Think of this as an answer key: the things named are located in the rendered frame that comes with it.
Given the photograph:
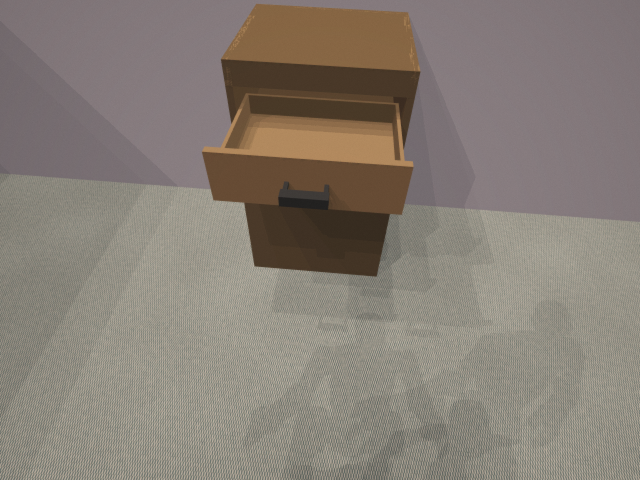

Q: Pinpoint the cabinet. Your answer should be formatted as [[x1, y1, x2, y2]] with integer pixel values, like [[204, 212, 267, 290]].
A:
[[221, 4, 420, 277]]

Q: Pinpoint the drawer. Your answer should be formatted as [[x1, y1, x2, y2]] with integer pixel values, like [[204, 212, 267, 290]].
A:
[[202, 93, 414, 215]]

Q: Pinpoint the handle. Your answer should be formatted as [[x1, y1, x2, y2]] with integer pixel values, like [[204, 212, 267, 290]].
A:
[[278, 181, 329, 210]]

